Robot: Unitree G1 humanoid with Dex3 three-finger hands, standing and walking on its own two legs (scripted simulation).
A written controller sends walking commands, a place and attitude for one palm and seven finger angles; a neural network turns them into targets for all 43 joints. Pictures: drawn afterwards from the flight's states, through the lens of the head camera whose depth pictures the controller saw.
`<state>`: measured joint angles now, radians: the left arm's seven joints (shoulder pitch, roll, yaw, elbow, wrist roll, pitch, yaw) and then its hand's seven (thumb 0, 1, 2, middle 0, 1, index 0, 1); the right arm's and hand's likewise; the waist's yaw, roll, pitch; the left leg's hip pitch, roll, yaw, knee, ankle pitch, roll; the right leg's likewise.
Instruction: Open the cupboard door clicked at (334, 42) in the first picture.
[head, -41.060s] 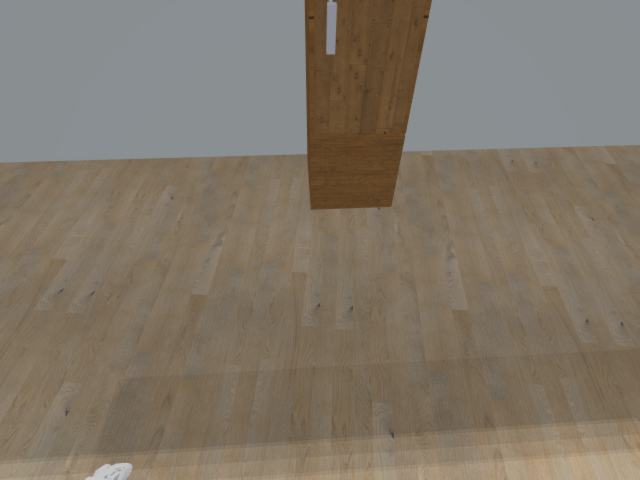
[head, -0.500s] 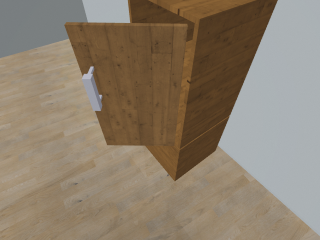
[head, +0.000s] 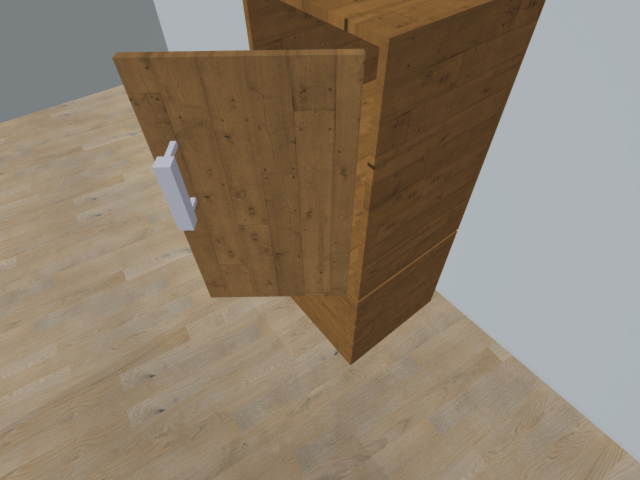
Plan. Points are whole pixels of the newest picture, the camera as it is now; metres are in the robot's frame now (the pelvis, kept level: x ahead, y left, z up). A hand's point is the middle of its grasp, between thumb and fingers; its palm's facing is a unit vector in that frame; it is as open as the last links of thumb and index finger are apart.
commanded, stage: look again from close up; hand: left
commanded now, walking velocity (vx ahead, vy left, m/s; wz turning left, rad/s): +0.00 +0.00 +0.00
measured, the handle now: (180, 186) +0.54 +0.27 +0.05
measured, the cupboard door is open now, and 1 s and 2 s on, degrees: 52 52 52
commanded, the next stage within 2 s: come to a stop and stand still in 0.28 s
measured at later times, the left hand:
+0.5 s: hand out of the picture +0.05 +0.18 -0.17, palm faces +0.00 -0.97 -0.23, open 7.3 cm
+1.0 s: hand out of the picture +0.04 +0.21 -0.17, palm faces -0.02 -0.97 -0.25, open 7.4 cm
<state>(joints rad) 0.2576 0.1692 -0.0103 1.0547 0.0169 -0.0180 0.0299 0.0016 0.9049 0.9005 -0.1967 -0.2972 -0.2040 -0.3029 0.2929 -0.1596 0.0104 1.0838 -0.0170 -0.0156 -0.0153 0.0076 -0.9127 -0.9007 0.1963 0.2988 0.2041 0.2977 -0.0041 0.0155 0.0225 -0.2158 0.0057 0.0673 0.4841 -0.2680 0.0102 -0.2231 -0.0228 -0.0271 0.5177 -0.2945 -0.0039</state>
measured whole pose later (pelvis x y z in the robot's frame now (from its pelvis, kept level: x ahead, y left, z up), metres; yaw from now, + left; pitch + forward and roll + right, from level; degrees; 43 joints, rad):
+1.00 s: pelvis +0.00 +0.02 +0.00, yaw +0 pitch -1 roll +0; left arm 0.24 0.20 -0.02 1.03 0.02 0.00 0.03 0.00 0.90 0.90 -0.20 -0.30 -0.21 -0.30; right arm 0.24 -0.19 0.01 1.03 -0.02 0.00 -0.01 0.00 -0.93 -0.90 0.20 0.30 0.21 0.30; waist 0.00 0.02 0.03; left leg -0.20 -0.01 0.07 0.49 -0.27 0.04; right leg -0.19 -0.04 -0.01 0.50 -0.29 0.02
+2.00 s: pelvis +0.02 -0.01 +0.01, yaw +0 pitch +0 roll +1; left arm 0.20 0.23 -0.01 1.10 0.02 -0.02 0.02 0.00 0.90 0.90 -0.20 -0.30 -0.21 -0.30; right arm 0.18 -0.22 0.01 1.13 -0.01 -0.02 -0.02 0.00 -0.91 -0.90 0.20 0.30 0.20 0.30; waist 0.01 -0.01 0.04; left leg -0.15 0.01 0.05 0.40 -0.25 -0.01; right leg -0.14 0.00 -0.04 0.43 -0.28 -0.02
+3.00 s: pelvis +0.02 -0.01 +0.00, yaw +0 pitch +0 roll +1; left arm 0.22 0.20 -0.01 1.10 0.01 -0.02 0.02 0.00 0.90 0.90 -0.20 -0.30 -0.21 -0.30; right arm 0.21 -0.19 0.01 1.12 -0.01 -0.02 -0.02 0.00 -0.91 -0.90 0.20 0.30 0.20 0.30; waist 0.01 0.00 0.04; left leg -0.16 0.02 0.05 0.44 -0.27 -0.01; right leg -0.16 0.00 -0.03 0.47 -0.30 -0.02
